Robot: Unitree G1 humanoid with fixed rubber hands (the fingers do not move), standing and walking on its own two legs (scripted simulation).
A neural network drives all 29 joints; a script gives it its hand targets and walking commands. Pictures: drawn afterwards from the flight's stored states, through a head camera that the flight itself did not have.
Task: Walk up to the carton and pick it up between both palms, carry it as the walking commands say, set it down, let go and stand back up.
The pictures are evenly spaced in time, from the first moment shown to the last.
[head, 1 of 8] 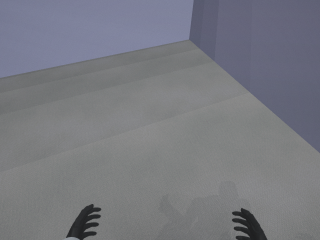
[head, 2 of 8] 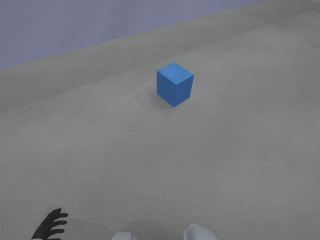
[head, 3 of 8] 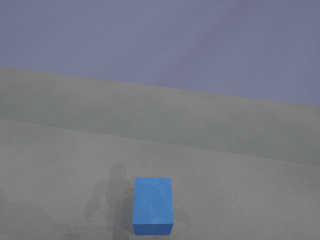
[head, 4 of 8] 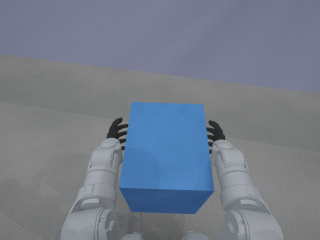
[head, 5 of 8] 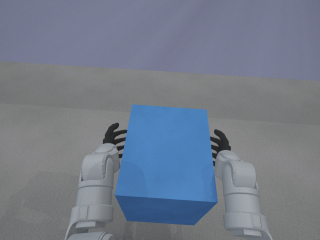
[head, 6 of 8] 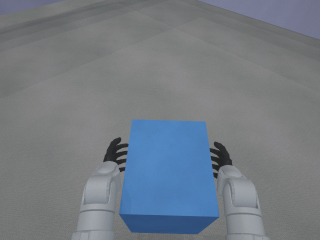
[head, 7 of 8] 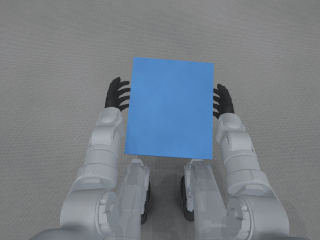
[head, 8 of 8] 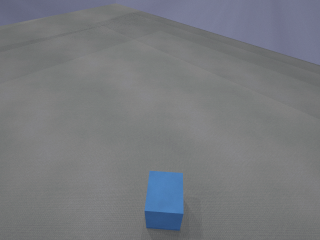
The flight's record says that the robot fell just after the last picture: no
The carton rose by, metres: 0.69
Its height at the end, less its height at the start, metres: +0.00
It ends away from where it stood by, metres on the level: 2.31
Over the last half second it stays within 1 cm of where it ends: yes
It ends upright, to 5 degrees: yes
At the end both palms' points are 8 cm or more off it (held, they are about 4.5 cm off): yes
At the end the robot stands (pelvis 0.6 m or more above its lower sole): yes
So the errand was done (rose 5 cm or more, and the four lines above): yes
